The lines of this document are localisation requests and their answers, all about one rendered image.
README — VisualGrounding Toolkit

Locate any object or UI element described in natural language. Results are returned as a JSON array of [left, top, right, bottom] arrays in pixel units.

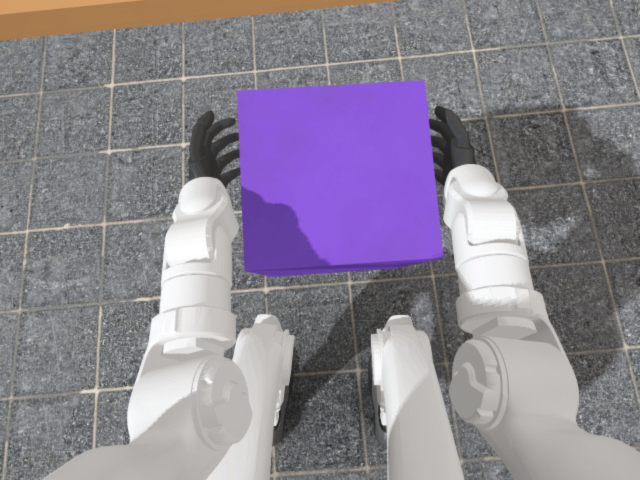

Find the right robot hand
[[429, 106, 477, 187]]

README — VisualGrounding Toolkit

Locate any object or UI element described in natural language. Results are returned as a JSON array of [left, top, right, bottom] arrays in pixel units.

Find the robot left thigh
[[206, 323, 294, 480]]

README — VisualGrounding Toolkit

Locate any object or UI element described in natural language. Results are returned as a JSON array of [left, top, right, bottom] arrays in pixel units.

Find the left robot hand
[[188, 110, 240, 188]]

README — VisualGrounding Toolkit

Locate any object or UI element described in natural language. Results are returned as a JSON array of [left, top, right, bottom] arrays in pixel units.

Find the carton
[[237, 80, 444, 277]]

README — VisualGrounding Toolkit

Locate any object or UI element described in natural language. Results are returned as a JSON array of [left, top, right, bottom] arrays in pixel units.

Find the robot left forearm
[[127, 177, 239, 431]]

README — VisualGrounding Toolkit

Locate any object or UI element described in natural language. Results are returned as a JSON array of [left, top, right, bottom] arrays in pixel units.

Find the robot right foot
[[368, 355, 387, 447]]

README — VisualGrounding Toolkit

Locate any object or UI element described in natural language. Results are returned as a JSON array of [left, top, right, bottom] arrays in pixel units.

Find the right robot upper arm
[[449, 336, 640, 480]]

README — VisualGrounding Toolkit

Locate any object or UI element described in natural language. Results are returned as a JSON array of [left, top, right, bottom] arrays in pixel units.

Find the robot right forearm
[[443, 164, 579, 412]]

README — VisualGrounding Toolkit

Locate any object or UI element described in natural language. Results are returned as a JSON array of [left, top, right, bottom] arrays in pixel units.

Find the left robot upper arm
[[42, 355, 253, 480]]

